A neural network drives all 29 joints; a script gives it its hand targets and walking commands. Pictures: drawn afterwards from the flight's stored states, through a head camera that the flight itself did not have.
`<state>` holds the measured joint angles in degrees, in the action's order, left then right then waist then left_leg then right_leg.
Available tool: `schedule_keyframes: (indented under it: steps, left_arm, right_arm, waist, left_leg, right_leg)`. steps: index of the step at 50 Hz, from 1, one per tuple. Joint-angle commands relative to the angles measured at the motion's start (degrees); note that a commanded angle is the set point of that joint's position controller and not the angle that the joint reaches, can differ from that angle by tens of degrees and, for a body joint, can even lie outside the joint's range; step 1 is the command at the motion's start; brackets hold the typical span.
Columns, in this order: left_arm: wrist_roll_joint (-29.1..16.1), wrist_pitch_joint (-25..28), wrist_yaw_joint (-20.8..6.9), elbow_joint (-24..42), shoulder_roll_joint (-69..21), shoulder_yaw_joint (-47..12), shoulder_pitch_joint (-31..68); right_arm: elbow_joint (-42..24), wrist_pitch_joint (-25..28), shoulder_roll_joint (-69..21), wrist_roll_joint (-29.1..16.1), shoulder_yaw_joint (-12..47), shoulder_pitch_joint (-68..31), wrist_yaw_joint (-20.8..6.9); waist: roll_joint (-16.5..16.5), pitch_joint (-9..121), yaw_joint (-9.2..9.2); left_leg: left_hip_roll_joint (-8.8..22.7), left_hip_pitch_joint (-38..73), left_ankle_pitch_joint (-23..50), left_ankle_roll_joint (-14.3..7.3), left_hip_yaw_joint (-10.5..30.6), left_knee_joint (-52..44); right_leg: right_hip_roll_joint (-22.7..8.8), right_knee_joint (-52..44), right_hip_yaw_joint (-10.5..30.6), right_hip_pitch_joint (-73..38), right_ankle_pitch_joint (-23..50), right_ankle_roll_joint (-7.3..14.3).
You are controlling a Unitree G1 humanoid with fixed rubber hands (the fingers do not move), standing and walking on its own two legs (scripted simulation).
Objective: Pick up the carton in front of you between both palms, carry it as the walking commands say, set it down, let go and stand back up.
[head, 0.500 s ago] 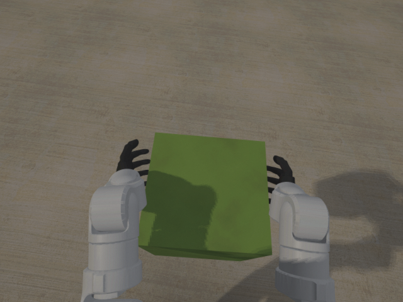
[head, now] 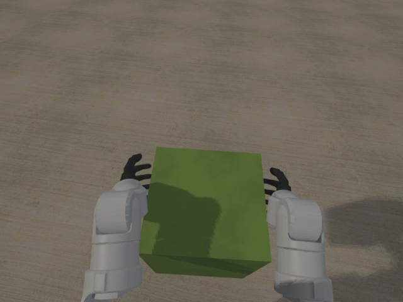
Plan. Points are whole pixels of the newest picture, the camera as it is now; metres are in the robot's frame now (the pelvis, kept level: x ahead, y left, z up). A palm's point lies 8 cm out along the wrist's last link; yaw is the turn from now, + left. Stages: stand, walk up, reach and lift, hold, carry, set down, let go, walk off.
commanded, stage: carry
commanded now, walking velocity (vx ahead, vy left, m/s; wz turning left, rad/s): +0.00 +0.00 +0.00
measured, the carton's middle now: (203, 218) +0.30 +0.00 -0.02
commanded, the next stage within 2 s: hold in 1.48 s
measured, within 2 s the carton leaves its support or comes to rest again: neither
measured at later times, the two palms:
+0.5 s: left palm (123, 223) +0.25 +0.15 +0.05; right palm (277, 236) +0.24 -0.14 +0.04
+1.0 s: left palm (113, 239) +0.22 +0.17 +0.05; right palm (277, 251) +0.22 -0.13 +0.03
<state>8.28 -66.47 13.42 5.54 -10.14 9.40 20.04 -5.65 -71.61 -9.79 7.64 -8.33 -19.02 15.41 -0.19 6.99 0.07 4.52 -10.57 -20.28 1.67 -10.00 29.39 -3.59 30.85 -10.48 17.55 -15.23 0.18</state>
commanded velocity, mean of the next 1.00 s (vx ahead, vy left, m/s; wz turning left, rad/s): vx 0.00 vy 0.00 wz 0.00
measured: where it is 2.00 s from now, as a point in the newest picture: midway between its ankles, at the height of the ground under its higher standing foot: outside the picture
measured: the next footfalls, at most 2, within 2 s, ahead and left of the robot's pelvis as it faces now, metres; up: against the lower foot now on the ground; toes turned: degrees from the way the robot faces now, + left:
none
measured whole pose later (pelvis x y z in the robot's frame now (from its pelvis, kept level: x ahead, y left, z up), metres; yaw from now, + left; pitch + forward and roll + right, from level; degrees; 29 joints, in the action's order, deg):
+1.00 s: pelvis -0.07 +0.01 +0.00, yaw +0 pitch +1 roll +0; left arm 15.0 -39.5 1.5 -12.8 -8.5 11.6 14.0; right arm 12.6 -43.1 -8.1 14.1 -9.0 -12.3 2.5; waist 0.0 6.9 0.1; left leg 3.2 -13.7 -17.9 -1.2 -10.8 30.3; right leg -5.2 29.0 -9.8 19.4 -10.6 0.0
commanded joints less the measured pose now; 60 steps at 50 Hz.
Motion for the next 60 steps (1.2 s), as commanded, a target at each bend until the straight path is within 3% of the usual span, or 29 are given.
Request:
schedule_keyframes:
  steps: [1,6,11,18,26,32,36,44,60]
  left_arm:
    - [-25.2,-2.5,-24.1,-3.5,-62.3,-39.1,22.3]
    - [-24.1,0.0,-25.5,-6.6,-64.0,-39.2,20.5]
    - [-22.2,4.6,-26.7,-9.7,-64.3,-38.4,19.1]
    - [-19.8,11.2,-27.2,-11.4,-62.4,-37.8,17.2]
    - [-12.8,20.4,-27.3,-15.7,-58.0,-33.9,12.8]
    - [-6.7,26.7,-26.5,-20.4,-52.6,-27.0,15.8]
    - [-5.3,30.0,-26.7,-23.7,-53.2,-25.2,17.9]
    - [-7.2,27.7,-26.5,-20.7,-54.0,-28.6,14.4]
    - [-8.2,26.5,-26.2,-17.5,-52.6,-29.9,14.4]
  right_arm:
    - [-4.2,2.7,-59.1,-25.9,37.8,-32.7,-25.8]
    - [-2.4,5.5,-60.3,-25.2,38.9,-31.9,-26.8]
    - [0.3,10.2,-60.3,-23.9,39.1,-31.0,-27.9]
    - [1.5,17.0,-58.8,-21.7,38.9,-29.7,-28.4]
    - [6.3,26.3,-54.8,-15.4,35.1,-24.8,-28.5]
    - [11.3,32.9,-49.6,-8.8,28.6,-26.4,-27.5]
    - [14.7,36.3,-50.3,-7.1,26.5,-28.3,-27.7]
    - [11.9,34.0,-51.6,-9.3,30.3,-24.8,-27.6]
    - [9.5,32.8,-50.2,-9.9,31.1,-23.8,-27.3]
  waist:
    - [-1.6,18.7,-0.21]
    - [-0.3,17.9,-0.12]
    - [-0.8,16.9,0.01]
    - [0.2,14.4,0.05]
    - [0.1,11.7,0.12]
    - [-0.1,10.2,0.06]
    - [0.0,10.8,0.15]
    - [0.0,12.5,0.14]
    - [-0.1,12.3,0.12]
  left_leg:
    - [5.2,7.4,43.1,0.1,3.1,0.9]
    - [5.2,6.3,38.6,0.1,3.2,0.2]
    - [6.2,5.5,36.3,-0.7,3.6,-0.2]
    - [5.6,2.6,23.4,-1.5,3.9,-2.3]
    - [5.4,0.2,16.2,-2.1,4.7,-4.1]
    - [5.2,-1.7,10.5,-2.4,5.3,-5.7]
    - [5.3,-1.9,9.3,-2.5,5.4,-6.1]
    - [5.4,-1.9,11.5,-2.7,5.5,-5.3]
    - [5.4,-3.2,10.7,-3.2,5.8,-5.6]
  right_leg:
    - [-5.0,0.9,3.9,-10.1,37.6,0.4]
    - [-5.8,0.7,4.5,-10.9,38.4,0.7]
    - [-6.2,1.0,4.7,-9.7,31.7,0.6]
    - [-6.6,-1.4,5.4,-9.2,25.2,0.6]
    - [-6.4,-3.2,6.0,-7.5,18.3,0.4]
    - [-6.4,-4.9,6.4,-6.5,13.2,0.6]
    - [-6.4,-5.3,6.5,-6.6,12.3,0.6]
    - [-6.5,-4.5,6.3,-6.7,14.3,0.5]
    - [-6.4,-4.6,6.2,-5.7,12.9,0.0]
